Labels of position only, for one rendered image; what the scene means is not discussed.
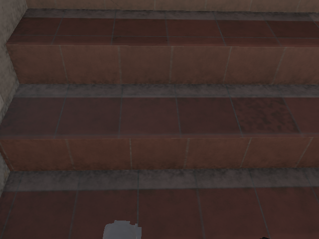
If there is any left robot thigh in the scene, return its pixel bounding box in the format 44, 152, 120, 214
103, 220, 142, 239

